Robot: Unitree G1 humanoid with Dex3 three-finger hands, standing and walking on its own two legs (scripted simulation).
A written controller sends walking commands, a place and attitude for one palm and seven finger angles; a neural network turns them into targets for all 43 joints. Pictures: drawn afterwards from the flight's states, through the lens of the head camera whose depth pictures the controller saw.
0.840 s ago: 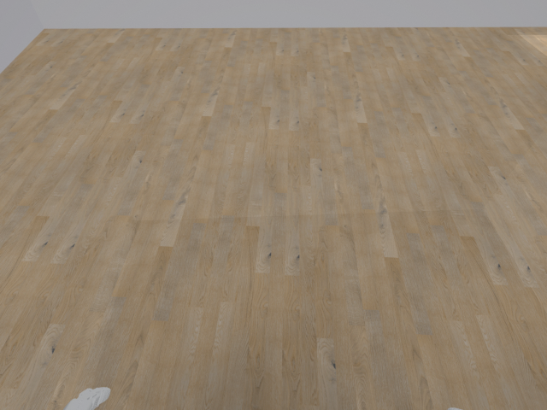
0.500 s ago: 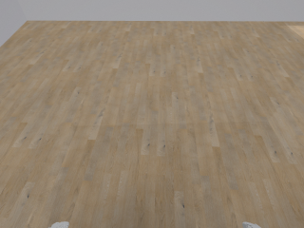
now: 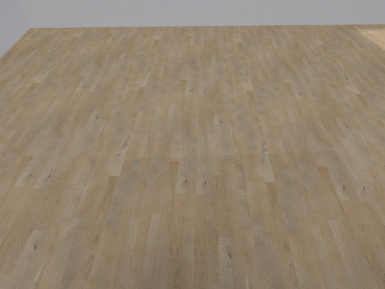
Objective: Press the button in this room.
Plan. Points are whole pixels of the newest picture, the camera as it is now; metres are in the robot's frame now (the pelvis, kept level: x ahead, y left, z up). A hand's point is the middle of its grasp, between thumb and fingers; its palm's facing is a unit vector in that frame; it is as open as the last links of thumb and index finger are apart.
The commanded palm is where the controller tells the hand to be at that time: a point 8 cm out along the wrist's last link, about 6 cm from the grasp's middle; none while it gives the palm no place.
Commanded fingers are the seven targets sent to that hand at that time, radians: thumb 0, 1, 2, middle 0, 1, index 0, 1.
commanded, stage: stand and wait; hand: left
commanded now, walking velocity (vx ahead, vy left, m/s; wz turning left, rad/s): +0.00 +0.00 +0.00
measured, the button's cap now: out of the picture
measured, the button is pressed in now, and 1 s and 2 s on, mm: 0 0 0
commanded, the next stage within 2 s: turn or walk to find it in 0.06 s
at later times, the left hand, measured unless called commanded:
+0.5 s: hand out of the picture +0.03 +0.22 -0.19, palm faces +0.09 -0.97 -0.24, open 7.4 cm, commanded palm none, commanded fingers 0.00 0.90 0.90 -0.20 -0.30 -0.20 -0.30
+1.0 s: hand out of the picture -0.08 +0.17 -0.17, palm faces +0.36 -0.90 -0.26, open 7.4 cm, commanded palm none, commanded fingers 0.00 0.90 0.90 -0.20 -0.30 -0.20 -0.30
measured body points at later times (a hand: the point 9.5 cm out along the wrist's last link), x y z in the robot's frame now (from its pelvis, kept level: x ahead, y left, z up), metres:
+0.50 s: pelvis -0.02 +0.01 -0.02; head +0.01 +0.02 +0.43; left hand +0.02 +0.27 -0.17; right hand +0.05 -0.23 -0.16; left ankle +0.00 +0.13 -0.74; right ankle -0.01 -0.12 -0.73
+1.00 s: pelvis -0.06 -0.03 -0.01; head -0.03 -0.02 +0.44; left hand -0.10 +0.22 -0.15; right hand +0.10 -0.26 -0.15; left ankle -0.12 +0.10 -0.69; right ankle -0.03 -0.13 -0.74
